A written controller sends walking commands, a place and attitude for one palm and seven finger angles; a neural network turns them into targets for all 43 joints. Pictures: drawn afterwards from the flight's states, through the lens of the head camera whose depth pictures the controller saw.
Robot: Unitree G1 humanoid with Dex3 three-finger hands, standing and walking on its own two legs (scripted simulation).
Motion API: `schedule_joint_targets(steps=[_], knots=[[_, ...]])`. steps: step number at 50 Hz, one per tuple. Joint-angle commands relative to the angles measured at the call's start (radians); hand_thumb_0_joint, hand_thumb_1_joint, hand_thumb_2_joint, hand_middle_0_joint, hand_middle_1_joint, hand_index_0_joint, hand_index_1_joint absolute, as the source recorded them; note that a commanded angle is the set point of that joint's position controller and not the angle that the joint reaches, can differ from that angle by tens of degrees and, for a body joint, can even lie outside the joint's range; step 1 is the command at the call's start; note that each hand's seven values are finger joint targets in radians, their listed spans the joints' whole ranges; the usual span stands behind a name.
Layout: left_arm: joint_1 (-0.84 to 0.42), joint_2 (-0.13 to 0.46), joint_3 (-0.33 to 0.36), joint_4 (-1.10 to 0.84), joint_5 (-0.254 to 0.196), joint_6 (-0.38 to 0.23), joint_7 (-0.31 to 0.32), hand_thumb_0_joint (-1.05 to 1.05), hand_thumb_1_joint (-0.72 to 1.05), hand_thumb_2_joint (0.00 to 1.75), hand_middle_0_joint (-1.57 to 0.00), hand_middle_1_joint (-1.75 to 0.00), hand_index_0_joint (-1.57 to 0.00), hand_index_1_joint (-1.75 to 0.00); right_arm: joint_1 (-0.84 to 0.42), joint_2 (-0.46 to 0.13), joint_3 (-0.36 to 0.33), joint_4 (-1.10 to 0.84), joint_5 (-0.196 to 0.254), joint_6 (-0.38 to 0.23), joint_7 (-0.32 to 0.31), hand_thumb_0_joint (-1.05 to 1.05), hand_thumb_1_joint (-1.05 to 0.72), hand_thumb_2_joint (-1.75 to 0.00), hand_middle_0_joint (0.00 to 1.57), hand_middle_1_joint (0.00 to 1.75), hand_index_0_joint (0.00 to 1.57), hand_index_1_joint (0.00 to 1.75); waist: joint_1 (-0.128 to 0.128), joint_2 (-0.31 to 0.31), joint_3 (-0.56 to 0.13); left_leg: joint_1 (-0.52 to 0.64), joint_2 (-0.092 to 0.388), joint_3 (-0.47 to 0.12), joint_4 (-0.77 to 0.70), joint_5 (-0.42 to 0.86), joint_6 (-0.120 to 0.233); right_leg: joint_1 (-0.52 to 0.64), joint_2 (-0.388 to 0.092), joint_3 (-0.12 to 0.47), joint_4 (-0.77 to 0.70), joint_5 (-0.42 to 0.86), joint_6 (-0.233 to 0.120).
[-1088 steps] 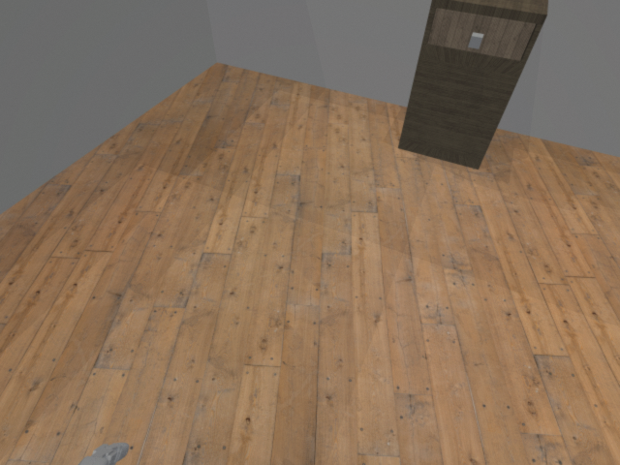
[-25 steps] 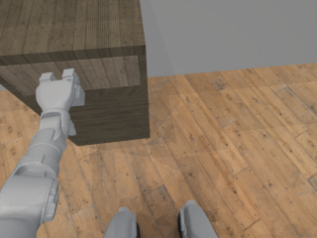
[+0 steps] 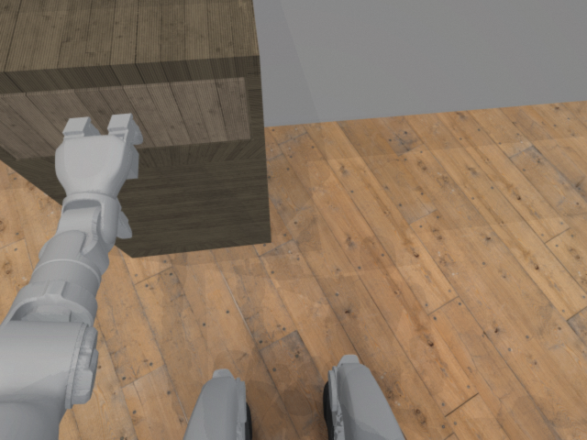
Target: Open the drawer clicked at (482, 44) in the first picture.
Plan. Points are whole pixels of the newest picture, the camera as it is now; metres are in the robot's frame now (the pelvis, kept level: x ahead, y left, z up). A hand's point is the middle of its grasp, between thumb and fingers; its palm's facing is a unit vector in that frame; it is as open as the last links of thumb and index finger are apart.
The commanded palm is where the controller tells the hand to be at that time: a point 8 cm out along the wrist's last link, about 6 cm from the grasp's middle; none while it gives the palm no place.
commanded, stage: lower the fingers behind the handle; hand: left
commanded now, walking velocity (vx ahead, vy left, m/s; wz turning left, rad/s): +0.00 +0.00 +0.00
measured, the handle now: (118, 146) +0.53 +0.24 -0.02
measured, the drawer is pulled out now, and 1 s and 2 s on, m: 0.00 0.00 0.03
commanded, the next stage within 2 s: close the thumb around the handle in 0.50 s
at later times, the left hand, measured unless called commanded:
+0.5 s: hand (113, 181) +0.48 +0.24 -0.03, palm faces -0.03 -0.03 -1.00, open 13.9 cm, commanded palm +0.46 +0.23 +0.02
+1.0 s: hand (112, 178) +0.48 +0.25 -0.03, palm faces -0.05 -0.02 -1.00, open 9.5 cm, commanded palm +0.47 +0.24 +0.02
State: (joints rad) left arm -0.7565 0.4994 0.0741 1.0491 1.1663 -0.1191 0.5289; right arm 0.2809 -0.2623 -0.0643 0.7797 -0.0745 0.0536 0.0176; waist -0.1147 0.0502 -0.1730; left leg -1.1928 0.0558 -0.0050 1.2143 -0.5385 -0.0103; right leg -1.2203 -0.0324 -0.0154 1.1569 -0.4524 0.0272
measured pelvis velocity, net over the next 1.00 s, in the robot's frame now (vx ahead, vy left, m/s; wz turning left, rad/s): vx -0.01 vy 0.01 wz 0.00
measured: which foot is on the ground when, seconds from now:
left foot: down 0.00-1.00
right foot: down 0.00-1.00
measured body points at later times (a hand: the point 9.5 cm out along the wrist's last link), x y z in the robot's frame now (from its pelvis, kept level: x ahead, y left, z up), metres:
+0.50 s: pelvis -0.01 +0.00 -0.01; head +0.16 +0.00 +0.41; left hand +0.48 +0.24 +0.02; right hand +0.02 -0.28 -0.14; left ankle +0.00 +0.13 -0.63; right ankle +0.04 -0.14 -0.63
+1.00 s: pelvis -0.01 +0.01 +0.00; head +0.15 +0.01 +0.42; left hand +0.48 +0.24 +0.02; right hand +0.01 -0.27 -0.14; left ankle +0.00 +0.13 -0.63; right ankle +0.04 -0.14 -0.63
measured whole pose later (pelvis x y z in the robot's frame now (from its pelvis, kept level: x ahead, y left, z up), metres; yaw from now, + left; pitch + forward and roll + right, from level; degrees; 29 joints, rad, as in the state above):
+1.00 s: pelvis -0.01 +0.01 +0.00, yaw +0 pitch +30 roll -2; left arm -0.82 0.52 0.04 1.11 1.14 -0.10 0.47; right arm 0.29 -0.26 -0.04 0.76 -0.06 0.04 0.01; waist -0.13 0.05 -0.17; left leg -1.22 0.05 -0.01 1.24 -0.54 0.00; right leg -1.24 -0.04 -0.02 1.17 -0.45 0.03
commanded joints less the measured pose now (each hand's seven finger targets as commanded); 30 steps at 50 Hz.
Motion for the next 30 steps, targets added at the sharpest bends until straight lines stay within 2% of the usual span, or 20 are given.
schedule_joint_targets(steps=[1,2,4,7,8,11,12,14,16,17,18,20,22,24,27,30], knots=[[-0.418,0.267,0.04,-0.126,-0.019,0.079,0.05,0.0,-0.5,0.3,-0.3,-1.2,-0.3,-1.2,0.174,-0.174,-0.05,-0.024,-0.001,-0.012,-0.003,0.0,-0.9,-0.9,0.2,0.3,0.2,0.3,-0.031,0.06,-0.547,0.352,-0.057,0.007,-0.121,0.407,0.038,0.328,0.066,-0.033,-0.123,0.32,-0.05],[-0.426,0.281,0.046,-0.121,-0.027,0.091,0.037,0.0,-0.5,0.3,-0.3,-1.2,-0.3,-1.2,0.173,-0.177,-0.046,-0.024,-0.001,-0.01,-0.004,0.0,-0.9,-0.9,0.2,0.3,0.2,0.3,-0.027,0.058,-0.569,0.355,-0.059,0.004,-0.121,0.412,0.038,0.341,0.067,-0.031,-0.117,0.327,-0.052],[-0.441,0.254,0.008,-0.115,-0.036,0.105,0.006,0.0,-0.5,0.3,-0.3,-1.2,-0.3,-1.2,0.174,-0.171,-0.045,-0.028,0.005,-0.012,-0.006,0.0,-0.9,-0.9,0.2,0.3,0.2,0.3,-0.037,0.078,-0.57,0.359,-0.06,0.011,-0.122,0.4,0.04,0.347,0.066,-0.03,-0.126,0.332,-0.049],[-0.426,0.307,0.041,-0.121,-0.046,0.099,-0.033,0.0,-0.5,0.3,-0.3,-1.2,-0.3,-1.2,0.172,-0.174,-0.035,-0.033,0.006,-0.008,-0.014,0.0,-0.9,-0.9,0.2,0.3,0.2,0.3,-0.024,0.054,-0.58,0.343,-0.062,0.011,-0.122,0.403,0.045,0.388,0.065,-0.023,-0.121,0.354,-0.048],[-0.399,0.304,0.039,-0.114,-0.048,0.092,-0.046,0.0,-0.5,0.3,-0.3,-1.2,-0.3,-1.2,0.167,-0.171,-0.033,-0.042,0.008,-0.008,-0.016,0.0,-0.9,-0.9,0.2,0.3,0.2,0.3,-0.018,0.046,-0.573,0.328,-0.064,0.014,-0.123,0.388,0.047,0.395,0.064,-0.02,-0.123,0.348,-0.046],[-0.385,0.291,0.024,-0.108,-0.041,0.065,-0.071,0.0,-0.5,0.3,-0.3,-1.2,-0.3,-1.2,0.156,-0.163,-0.028,-0.052,0.012,-0.016,-0.025,0.0,-0.9,-0.9,0.2,0.3,0.2,0.3,-0.025,0.025,-0.501,0.287,-0.063,0.018,-0.122,0.35,0.051,0.375,0.064,-0.019,-0.129,0.322,-0.045],[-0.392,0.286,0.022,-0.125,-0.042,0.048,-0.076,0.0,-0.5,0.3,-0.3,-1.2,-0.3,-1.2,0.154,-0.161,-0.027,-0.053,0.011,-0.018,-0.025,0.0,-0.9,-0.9,0.2,0.3,0.2,0.3,-0.022,0.043,-0.505,0.292,-0.063,0.018,-0.12,0.355,0.05,0.366,0.063,-0.019,-0.124,0.321,-0.047],[-0.337,0.296,0.038,-0.109,-0.039,0.026,-0.079,0.0,-0.5,0.3,-0.3,-1.2,-0.3,-1.2,0.151,-0.163,-0.027,-0.06,0.013,-0.02,-0.027,0.0,-0.9,-0.9,0.2,0.3,0.2,0.3,-0.009,0.026,-0.487,0.276,-0.062,0.019,-0.116,0.342,0.049,0.354,0.064,-0.021,-0.117,0.303,-0.049],[-0.37,0.265,0.017,-0.139,-0.033,0.002,-0.071,0.0,-0.5,0.3,-0.3,-1.2,-0.3,-1.2,0.158,-0.157,-0.033,-0.062,0.011,-0.028,-0.03,0.0,-0.9,-0.9,0.2,0.3,0.2,0.3,-0.026,0.036,-0.492,0.285,-0.059,0.015,-0.108,0.344,0.049,0.322,0.064,-0.022,-0.114,0.296,-0.049],[-0.355,0.253,0.018,-0.13,-0.035,-0.004,-0.067,0.0,-0.5,0.3,-0.3,-1.2,-0.3,-1.2,0.158,-0.158,-0.034,-0.061,0.01,-0.028,-0.026,0.0,-0.9,-0.9,0.2,0.3,0.2,0.3,-0.02,0.035,-0.481,0.288,-0.06,0.008,-0.11,0.351,0.046,0.307,0.064,-0.028,-0.109,0.285,-0.053],[-0.373,0.229,0.0,-0.137,-0.031,-0.011,-0.059,0.0,-0.5,0.3,-0.3,-1.2,-0.3,-1.2,0.163,-0.157,-0.038,-0.062,0.011,-0.031,-0.026,0.0,-0.9,-0.9,0.2,0.3,0.2,0.3,-0.033,0.043,-0.482,0.297,-0.056,0.005,-0.107,0.353,0.045,0.285,0.065,-0.031,-0.106,0.279,-0.052],[-0.393,0.264,0.032,-0.176,-0.027,-0.022,-0.037,0.0,-0.5,0.3,-0.3,-1.2,-0.3,-1.2,0.169,-0.163,-0.043,-0.057,0.006,-0.032,-0.023,0.0,-0.9,-0.9,0.2,0.3,0.2,0.3,-0.023,0.055,-0.528,0.322,-0.054,-0.001,-0.101,0.369,0.042,0.28,0.065,-0.032,-0.097,0.278,-0.053],[-0.397,0.236,0.018,-0.157,-0.029,-0.007,-0.021,0.0,-0.5,0.3,-0.3,-1.2,-0.3,-1.2,0.172,-0.162,-0.045,-0.051,0.005,-0.031,-0.017,0.0,-0.9,-0.9,0.2,0.3,0.2,0.3,-0.031,0.061,-0.524,0.335,-0.054,-0.005,-0.101,0.384,0.04,0.266,0.067,-0.037,-0.097,0.28,-0.054],[-0.395,0.274,0.045,-0.156,-0.026,0.007,-0.003,0.0,-0.5,0.3,-0.3,-1.2,-0.3,-1.2,0.175,-0.17,-0.045,-0.047,0.004,-0.027,-0.014,0.0,-0.9,-0.9,0.2,0.3,0.2,0.3,-0.019,0.069,-0.539,0.339,-0.054,-0.006,-0.103,0.388,0.037,0.274,0.066,-0.037,-0.093,0.281,-0.054],[-0.427,0.255,0.028,-0.165,-0.023,0.038,0.01,0.0,-0.5,0.3,-0.3,-1.2,-0.3,-1.2,0.178,-0.169,-0.047,-0.043,0.002,-0.022,-0.008,0.0,-0.9,-0.9,0.2,0.3,0.2,0.3,-0.026,0.087,-0.577,0.368,-0.055,-0.008,-0.103,0.415,0.035,0.282,0.067,-0.039,-0.093,0.3,-0.055],[-0.429,0.26,0.022,-0.144,-0.025,0.072,0.009,0.0,-0.5,0.3,-0.3,-1.2,-0.3,-1.2,0.173,-0.174,-0.042,-0.041,0.006,-0.014,-0.007,0.0,-0.9,-0.9,0.2,0.3,0.2,0.3,-0.025,0.087,-0.542,0.374,-0.053,-0.012,-0.122,0.39,0.031,0.274,0.067,-0.045,-0.107,0.267,-0.055]])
